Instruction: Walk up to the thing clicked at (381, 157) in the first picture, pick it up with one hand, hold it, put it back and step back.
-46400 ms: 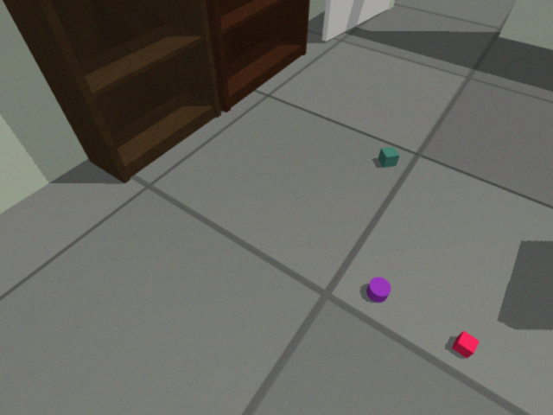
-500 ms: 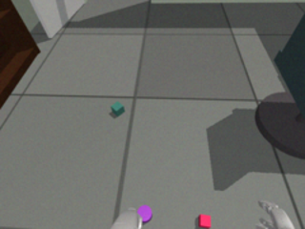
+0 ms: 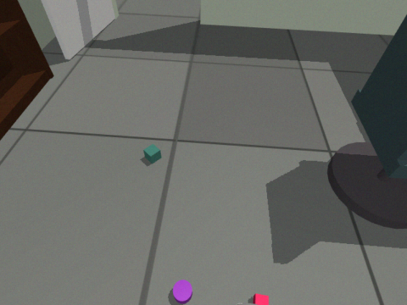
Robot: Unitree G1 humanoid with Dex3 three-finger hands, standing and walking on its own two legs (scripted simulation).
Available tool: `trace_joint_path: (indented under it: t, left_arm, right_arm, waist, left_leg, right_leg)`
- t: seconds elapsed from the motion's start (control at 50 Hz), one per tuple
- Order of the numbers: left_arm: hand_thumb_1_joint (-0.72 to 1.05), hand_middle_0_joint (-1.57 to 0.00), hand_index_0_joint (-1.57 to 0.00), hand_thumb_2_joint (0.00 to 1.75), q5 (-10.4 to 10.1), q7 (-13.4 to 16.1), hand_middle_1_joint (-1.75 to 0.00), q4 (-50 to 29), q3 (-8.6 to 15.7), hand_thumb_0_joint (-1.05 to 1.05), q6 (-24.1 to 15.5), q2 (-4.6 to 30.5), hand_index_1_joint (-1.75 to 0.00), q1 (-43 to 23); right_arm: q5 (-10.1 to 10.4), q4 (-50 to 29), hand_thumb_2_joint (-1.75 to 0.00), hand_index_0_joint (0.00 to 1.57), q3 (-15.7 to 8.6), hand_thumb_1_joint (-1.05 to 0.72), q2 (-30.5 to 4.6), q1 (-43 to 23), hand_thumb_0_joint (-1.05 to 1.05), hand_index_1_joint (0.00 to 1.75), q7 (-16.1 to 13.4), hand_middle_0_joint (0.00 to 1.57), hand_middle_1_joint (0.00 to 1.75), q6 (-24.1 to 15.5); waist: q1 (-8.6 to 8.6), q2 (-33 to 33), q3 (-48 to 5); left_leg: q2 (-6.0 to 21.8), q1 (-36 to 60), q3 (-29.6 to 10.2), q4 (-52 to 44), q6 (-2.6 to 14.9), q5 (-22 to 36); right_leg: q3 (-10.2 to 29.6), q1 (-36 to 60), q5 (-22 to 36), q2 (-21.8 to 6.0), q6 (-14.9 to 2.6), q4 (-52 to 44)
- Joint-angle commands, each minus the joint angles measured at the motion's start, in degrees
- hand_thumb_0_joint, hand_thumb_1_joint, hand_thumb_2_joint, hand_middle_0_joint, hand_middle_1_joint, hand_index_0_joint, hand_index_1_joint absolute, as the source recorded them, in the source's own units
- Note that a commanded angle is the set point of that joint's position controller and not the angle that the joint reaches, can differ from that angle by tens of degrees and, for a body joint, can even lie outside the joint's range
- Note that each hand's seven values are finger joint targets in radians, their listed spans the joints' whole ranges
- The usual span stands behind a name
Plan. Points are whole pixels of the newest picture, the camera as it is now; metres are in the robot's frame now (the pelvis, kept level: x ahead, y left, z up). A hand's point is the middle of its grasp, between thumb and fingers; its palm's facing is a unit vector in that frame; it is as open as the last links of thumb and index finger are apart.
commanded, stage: step back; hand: left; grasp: from above
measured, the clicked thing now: (152, 153) +1.09 +0.28 -0.73
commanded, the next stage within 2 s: stand in 0.56 s
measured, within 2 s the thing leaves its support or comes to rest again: neither
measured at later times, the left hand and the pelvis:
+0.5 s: hand out of the picture +0.13 +0.28 -0.16, palm faces +0.08 -0.92 -0.39, open 7.3 cm; pelvis +0.05 +0.00 -0.01, yaw +3 degrees
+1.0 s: hand out of the picture +0.12 +0.26 -0.14, palm faces +0.02 -0.94 -0.34, open 7.3 cm; pelvis +0.05 +0.00 +0.01, yaw +2 degrees
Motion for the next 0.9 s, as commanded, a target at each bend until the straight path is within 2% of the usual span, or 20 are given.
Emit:
trace_joint_path:
  t: [0.0,0.02,0.04,0.06,0.08,0.1,0.18,0.24,0.32,0.36,0.38,0.4,0.42,0.44,0.48,0.52,0.56,0.66,0.76,0.88]
  left_arm:
    - [0.9,-0.2,-0.2,0.9,-0.4,1.0,-0.3,-2.2,2.5,0.0,-2.5,8.6,-0.3,1.6]
    - [0.9,-0.2,-0.2,0.9,-0.1,1.5,-0.3,-0.7,2.6,0.0,-2.8,8.9,-0.3,3.5]
    - [0.9,-0.2,-0.2,0.9,0.3,2.0,-0.3,-0.7,3.3,0.0,-3.2,10.5,-0.3,4.2]
    - [0.9,-0.2,-0.2,0.9,1.1,2.6,-0.3,-1.1,4.1,0.0,-3.7,14.9,-0.3,5.5]
    - [0.9,-0.2,-0.2,0.9,0.8,2.6,-0.3,-2.8,4.4,0.0,-3.6,17.0,-0.3,0.7]
    - [0.9,-0.2,-0.2,0.9,0.7,2.4,-0.3,-4.0,4.4,0.0,-3.5,17.6,-0.3,-3.0]
    - [0.9,-0.2,-0.2,0.9,-0.4,2.8,-0.3,-3.4,2.7,0.0,-4.3,12.7,-0.3,-4.7]
    - [0.9,-0.2,-0.2,0.9,-0.3,3.1,-0.3,-3.3,2.6,0.0,-4.4,12.7,-0.3,-4.1]
    - [0.9,-0.2,-0.2,0.9,-1.2,3.5,-0.3,-3.5,1.8,0.0,-3.6,11.9,-0.3,-6.0]
    - [0.9,-0.2,-0.2,0.9,-1.6,3.6,-0.3,-3.7,1.5,0.0,-2.8,12.3,-0.3,-6.3]
    - [0.9,-0.2,-0.2,0.9,-1.5,3.6,-0.3,-4.3,1.1,0.0,-2.4,11.0,-0.3,-6.6]
    - [0.9,-0.2,-0.2,0.9,-1.8,3.7,-0.3,-4.6,0.7,0.0,-2.2,9.8,-0.3,-6.2]
    - [0.9,-0.2,-0.2,0.9,-2.4,3.7,-0.3,-3.9,0.2,0.0,-1.6,8.8,-0.3,-5.7]
    - [0.9,-0.2,-0.2,0.9,-2.4,3.9,-0.3,-2.8,0.3,0.0,-1.2,9.0,-0.3,-6.2]
    - [0.9,-0.2,-0.2,0.9,-1.9,3.7,-0.3,-0.9,-0.1,0.0,-1.5,8.8,-0.3,-4.8]
    - [0.9,-0.2,-0.2,0.9,-1.4,3.5,-0.3,0.4,0.1,0.0,-2.2,10.2,-0.3,-2.8]
    - [0.9,-0.2,-0.2,0.9,-1.0,2.8,-0.3,1.8,-1.0,0.0,-2.5,10.1,-0.3,-5.7]
    - [0.9,-0.2,-0.2,0.9,-1.8,2.6,-0.3,3.4,-2.3,0.0,-2.5,8.8,-0.3,-8.3]
    - [0.9,-0.2,-0.2,0.9,-1.6,2.2,-0.3,5.1,-2.4,0.0,-2.1,8.9,-0.3,-9.5]
    - [0.9,-0.2,-0.2,0.9,-1.4,2.0,-0.3,6.2,-2.5,0.0,-2.4,8.5,-0.3,-9.7]
  right_arm:
    - [0.5,-5.8,-0.9,0.2,-3.1,-0.9,-14.9,-8.0,0.0,0.3,-1.2,0.2,0.3,-0.2]
    - [0.8,-5.9,-0.9,0.2,-2.0,-0.9,-11.9,-7.9,0.0,0.3,-1.2,0.2,0.3,0.2]
    - [1.1,-6.0,-0.9,0.2,-0.9,-0.9,-8.9,-5.6,0.0,0.3,-1.4,0.2,0.3,0.3]
    - [1.5,-6.9,-0.9,0.2,0.0,-0.9,-6.1,-4.7,0.0,0.3,-1.6,0.2,0.3,0.2]
    - [1.0,-5.7,-0.9,0.2,-1.2,-0.9,-9.7,-3.9,0.0,0.3,-2.4,0.2,0.3,0.8]
    - [0.9,-4.1,-0.9,0.2,-2.3,-0.9,-12.8,-1.8,0.0,0.3,-2.7,0.2,0.3,0.9]
    - [1.1,-1.3,-0.9,0.2,-1.7,-0.9,-11.5,-0.8,0.0,0.3,-2.1,0.2,0.3,0.9]
    - [0.8,-1.3,-0.9,0.2,-1.5,-0.9,-11.0,-2.1,0.0,0.3,-1.9,0.2,0.3,1.2]
    - [0.8,-0.7,-0.9,0.2,-1.3,-0.9,-9.5,-3.5,0.0,0.3,-2.1,0.2,0.3,0.9]
    - [0.8,-0.1,-0.9,0.2,-1.4,-0.9,-9.8,-3.6,0.0,0.3,-2.2,0.2,0.3,0.8]
    - [0.5,0.4,-0.9,0.2,-2.3,-0.9,-11.8,-3.4,0.0,0.3,-2.4,0.2,0.3,0.7]
    - [0.5,0.1,-0.9,0.2,-2.8,-0.9,-14.4,-4.3,0.0,0.3,-2.6,0.2,0.3,0.6]
    - [0.7,-1.1,-0.9,0.2,-2.7,-0.9,-16.0,-8.9,0.0,0.3,-2.5,0.2,0.3,0.6]
    - [1.1,-1.4,-0.9,0.2,-2.6,-0.9,-17.0,-10.9,0.0,0.3,-2.3,0.2,0.3,0.7]
    - [0.9,-0.8,-0.9,0.2,-1.8,-0.9,-14.9,-14.0,0.0,0.3,-2.2,0.2,0.3,1.1]
    - [1.1,-1.0,-0.9,0.2,-1.1,-0.9,-12.9,-16.0,0.0,0.3,-2.2,0.2,0.3,1.2]
    - [2.1,0.5,-0.9,0.2,-0.4,-0.9,-11.1,-11.4,0.0,0.3,-1.7,0.2,0.3,0.3]
    - [1.9,2.6,-0.9,0.2,0.1,-0.9,-11.9,-14.1,0.0,0.3,-1.7,0.2,0.3,-0.7]
    - [1.9,3.6,-0.9,0.2,0.5,-0.9,-11.5,-15.7,0.0,0.3,-1.5,0.2,0.3,-0.5]
    - [1.9,4.6,-0.9,0.2,0.6,-0.9,-11.2,-16.4,0.0,0.3,-1.3,0.2,0.3,-0.6]
  waist:
    - [3.79,11.7,0.1]
    - [4.6,7.9,-1.6]
    - [4.9,1.9,-3.1]
    - [5.12,-9.2,-3.6]
    - [3.98,-4.9,-2.4]
    - [2.73,-4.6,0.7]
    - [1.28,-3.6,1.0]
    - [2.12,-5.3,-1.5]
    - [1.42,-8.0,-4.4]
    - [0.35,-6.8,-5.1]
    - [0.19,-3.7,-6.9]
    - [0.89,3.4,-8.5]
    - [1.93,7.0,-8.5]
    - [1.61,10.1,-7.8]
    - [3.12,9.8,-5.9]
    - [3.66,8.0,-7.0]
    - [0.24,4.1,-7.4]
    - [0.84,2.7,-8.0]
    - [0.79,2.7,-3.2]
    - [0.86,3.3,-3.5]
  left_leg:
    - [9.5,-12.8,-8.7,-5.5,7.6,-8.5]
    - [6.7,-15.7,-5.9,0.6,5.76,-6.7]
    - [3.6,-19.7,-4.0,8.2,3.98,-6.9]
    - [-3.8,-25.1,-2.4,20.3,1.36,-12.5]
    - [-1.5,-22.4,-5.5,25.0,1.03,-16.9]
    - [0.4,-19.3,-5.7,27.1,0.85,-17.9]
    - [1.2,-16.8,-7.3,23.7,0.75,-8.7]
    - [1.6,-13.8,-3.8,18.1,-0.02,-7.9]
    - [0.9,-7.6,2.5,7.1,0.22,-2.7]
    - [0.3,-2.9,3.4,-1.3,0.8,9.6]
    - [2.6,0.3,0.2,-1.7,2.08,19.4]
    - [8.7,1.9,-6.7,-1.8,4.39,27.3]
    - [13.5,-0.5,-12.9,-3.7,8.95,23.3]
    - [16.6,-5.6,-15.2,-4.7,12.3,19.9]
    - [14.3,-9.1,-10.9,-4.8,10.26,15.4]
    - [10.2,-7.2,-6.5,-1.0,5.77,15.2]
    - [5.7,-3.8,-4.5,-2.2,2.28,12.3]
    - [8.3,4.2,-4.9,-4.1,2.5,27.4]
    - [8.0,2.2,-4.8,-10.3,1.76,16.0]
    - [7.6,2.9,-3.8,-13.1,1.02,12.3]
  right_leg:
    - [-2.8,13.6,8.5,1.9,-0.23,-14.5]
    - [-3.3,19.0,10.4,3.2,0.28,-17.7]
    - [3.6,23.9,8.3,-0.6,-0.5,-20.3]
    - [24.2,23.6,2.9,-13.5,-4.38,-28.0]
    - [30.3,14.8,-8.9,-20.7,-9.33,-31.3]
    - [32.8,8.2,-11.1,-22.5,-13.24,-30.9]
    - [14.7,9.0,10.9,-13.3,-7.44,-25.9]
    - [10.8,10.4,25.1,-14.0,-8.53,-22.3]
    - [4.7,11.8,44.9,-12.6,-6.85,-14.7]
    - [3.0,10.3,42.4,-10.3,-4.37,-10.4]
    - [2.4,8.9,38.4,-8.9,-2.65,-7.6]
    - [0.4,6.4,29.3,-5.5,-0.83,-4.1]
    - [-1.4,5.2,14.3,-0.4,0.58,-2.4]
    - [-1.9,8.8,3.4,0.8,0.13,-2.4]
    - [-0.5,12.3,2.0,0.3,-0.42,-7.3]
    - [2.0,13.0,15.3,-2.5,-0.89,-12.7]
    - [7.0,13.1,19.3,-7.3,-2.07,-17.9]
    - [3.2,14.1,27.4,-4.9,-0.04,-19.4]
    - [3.3,13.6,17.8,-4.4,0.51,-24.6]
    - [4.1,14.6,16.0,-5.3,0.56,-27.6]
